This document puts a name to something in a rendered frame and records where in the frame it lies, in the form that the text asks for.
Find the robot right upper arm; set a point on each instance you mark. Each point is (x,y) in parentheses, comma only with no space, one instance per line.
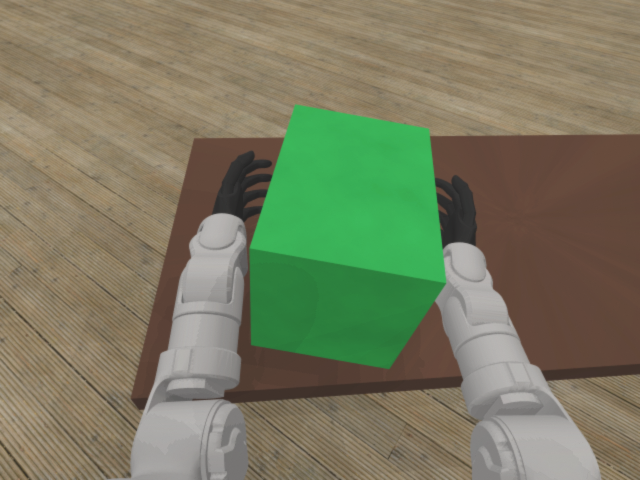
(530,447)

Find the robot left hand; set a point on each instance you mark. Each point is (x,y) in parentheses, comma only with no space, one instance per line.
(232,198)

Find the table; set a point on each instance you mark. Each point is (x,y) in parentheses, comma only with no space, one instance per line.
(558,221)

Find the robot right hand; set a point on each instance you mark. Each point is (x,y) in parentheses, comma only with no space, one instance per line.
(459,225)

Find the robot left forearm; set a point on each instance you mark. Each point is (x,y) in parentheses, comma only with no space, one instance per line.
(202,361)

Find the carton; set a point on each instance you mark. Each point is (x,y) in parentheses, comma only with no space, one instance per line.
(346,258)

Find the robot left upper arm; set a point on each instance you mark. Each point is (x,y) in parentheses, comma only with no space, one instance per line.
(191,440)

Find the robot right forearm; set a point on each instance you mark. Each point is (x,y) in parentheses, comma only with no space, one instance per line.
(498,378)

